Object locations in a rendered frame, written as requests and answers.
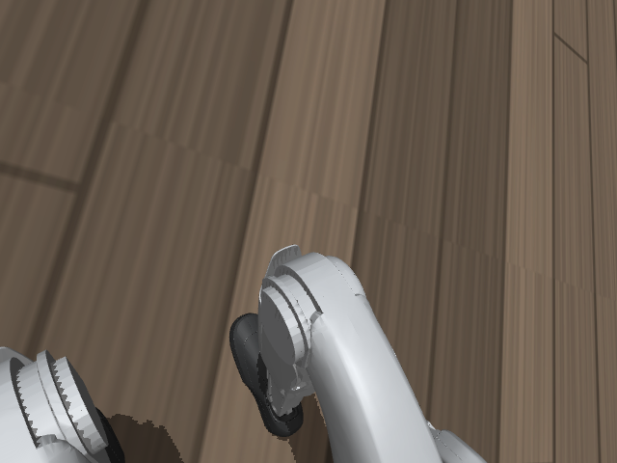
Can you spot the right robot hand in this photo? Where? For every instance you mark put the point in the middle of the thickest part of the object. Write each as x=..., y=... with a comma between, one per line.
x=453, y=449

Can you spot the right robot foot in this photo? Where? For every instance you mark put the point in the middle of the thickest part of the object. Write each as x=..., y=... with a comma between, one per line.
x=243, y=340

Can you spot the left robot foot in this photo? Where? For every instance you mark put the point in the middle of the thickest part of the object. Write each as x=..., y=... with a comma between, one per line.
x=113, y=449

